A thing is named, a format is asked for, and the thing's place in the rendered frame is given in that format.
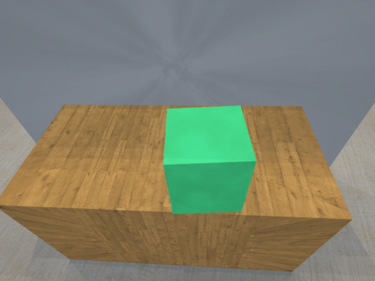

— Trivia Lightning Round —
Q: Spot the carton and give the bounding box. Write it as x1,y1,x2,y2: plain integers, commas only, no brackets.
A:
163,105,256,214

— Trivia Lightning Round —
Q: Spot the pedestal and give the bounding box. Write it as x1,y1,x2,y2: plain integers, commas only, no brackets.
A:
0,105,352,272

